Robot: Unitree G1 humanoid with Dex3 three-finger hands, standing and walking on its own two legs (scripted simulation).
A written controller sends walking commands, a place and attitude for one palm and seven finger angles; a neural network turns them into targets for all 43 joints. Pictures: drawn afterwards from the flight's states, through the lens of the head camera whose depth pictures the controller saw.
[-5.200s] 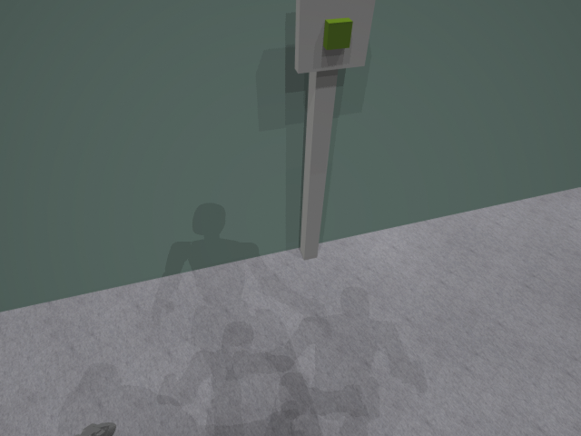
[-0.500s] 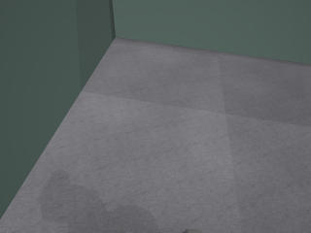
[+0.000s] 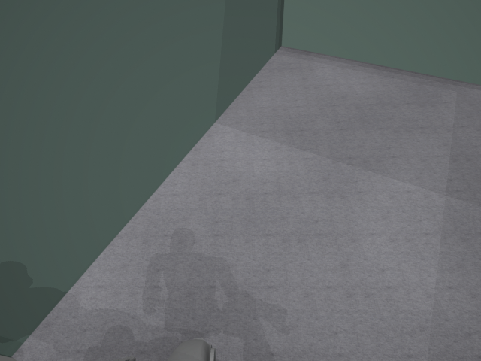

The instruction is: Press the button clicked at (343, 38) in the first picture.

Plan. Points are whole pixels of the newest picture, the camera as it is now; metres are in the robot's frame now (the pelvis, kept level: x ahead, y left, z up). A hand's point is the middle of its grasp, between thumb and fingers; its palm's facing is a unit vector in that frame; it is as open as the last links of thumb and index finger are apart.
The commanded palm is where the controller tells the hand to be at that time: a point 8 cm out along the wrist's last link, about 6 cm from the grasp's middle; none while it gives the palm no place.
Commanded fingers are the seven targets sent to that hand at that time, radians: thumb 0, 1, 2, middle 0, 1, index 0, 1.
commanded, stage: turn to face it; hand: left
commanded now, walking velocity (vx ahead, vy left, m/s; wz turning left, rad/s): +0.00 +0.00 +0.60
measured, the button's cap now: out of the picture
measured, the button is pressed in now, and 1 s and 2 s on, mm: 0 0 0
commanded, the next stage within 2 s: take the last steps up to it in 1.68 s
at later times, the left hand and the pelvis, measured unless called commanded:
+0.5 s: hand out of the picture +0.01 +0.28 -0.16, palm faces +0.34 -0.90 -0.26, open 7.4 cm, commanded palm none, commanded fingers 0.00 0.90 0.90 -0.20 -0.30 -0.20 -0.30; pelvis -0.01 +0.04 +0.00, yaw +17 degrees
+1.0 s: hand out of the picture -0.08 +0.22 -0.16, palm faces +0.59 -0.77 -0.26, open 7.4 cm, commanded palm none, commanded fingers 0.00 0.90 0.90 -0.20 -0.30 -0.20 -0.30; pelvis -0.03 +0.01 -0.01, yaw +37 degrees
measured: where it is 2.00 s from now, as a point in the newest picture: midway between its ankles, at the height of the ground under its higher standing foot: outside the picture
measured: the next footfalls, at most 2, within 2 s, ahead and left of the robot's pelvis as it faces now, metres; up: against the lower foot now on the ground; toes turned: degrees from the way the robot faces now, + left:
left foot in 0.20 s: +0.02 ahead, +0.15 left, +0.00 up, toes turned +14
right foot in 0.66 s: +0.08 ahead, -0.08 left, +0.00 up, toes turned +22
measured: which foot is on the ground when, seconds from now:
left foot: up 0.00-0.18, down 0.20-0.66, up 0.68-1.00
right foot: down 0.00-0.20, up 0.22-0.64, down 0.66-1.00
